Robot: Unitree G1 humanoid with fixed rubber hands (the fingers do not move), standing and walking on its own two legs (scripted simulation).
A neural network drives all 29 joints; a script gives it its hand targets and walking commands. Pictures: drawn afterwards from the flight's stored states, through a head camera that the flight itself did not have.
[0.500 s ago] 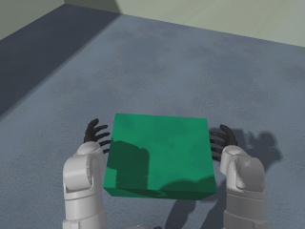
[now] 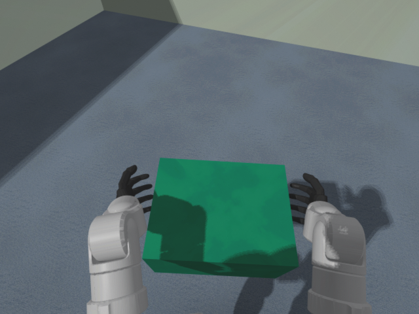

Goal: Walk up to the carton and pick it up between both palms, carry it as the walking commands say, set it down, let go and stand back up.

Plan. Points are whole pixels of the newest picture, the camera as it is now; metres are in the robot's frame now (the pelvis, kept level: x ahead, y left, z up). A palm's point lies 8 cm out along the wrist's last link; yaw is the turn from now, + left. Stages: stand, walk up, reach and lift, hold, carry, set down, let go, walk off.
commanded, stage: carry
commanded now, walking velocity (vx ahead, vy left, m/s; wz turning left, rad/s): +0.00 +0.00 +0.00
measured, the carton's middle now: (218, 219) +0.30 +0.01 -0.02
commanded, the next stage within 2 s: none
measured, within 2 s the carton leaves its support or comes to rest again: neither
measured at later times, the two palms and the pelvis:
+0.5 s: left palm (88, 219) +0.26 +0.23 +0.08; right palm (281, 228) +0.25 -0.10 +0.06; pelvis -0.02 +0.07 +0.00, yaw +0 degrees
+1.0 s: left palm (73, 220) +0.26 +0.26 +0.08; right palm (267, 229) +0.24 -0.08 +0.06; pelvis -0.03 +0.09 +0.00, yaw +0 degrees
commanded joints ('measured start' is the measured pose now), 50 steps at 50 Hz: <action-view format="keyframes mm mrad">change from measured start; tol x64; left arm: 1 -502 -923 -751 -40 -421 39 -421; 50 -443 -849 -638 81 -300 -92 -418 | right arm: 1 -605 836 687 -87 470 -34 370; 50 -549 780 615 8 349 -152 372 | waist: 1 -38 -340 -378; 50 12 157 -459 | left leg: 1 -26 147 -232 357 -422 143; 5 306 351 -408 -153 677 256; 15 482 211 -194 -206 903 -23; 19 19 122 -138 73 -141 154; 27 129 153 -111 -269 558 -233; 30 61 164 -198 147 -298 169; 40 445 194 -120 -192 965 -122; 44 90 171 -155 -96 -81 167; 50 335 241 -222 -301 561 -9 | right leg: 1 10 -359 185 -45 218 -113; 50 73 51 -23 -17 -109 -40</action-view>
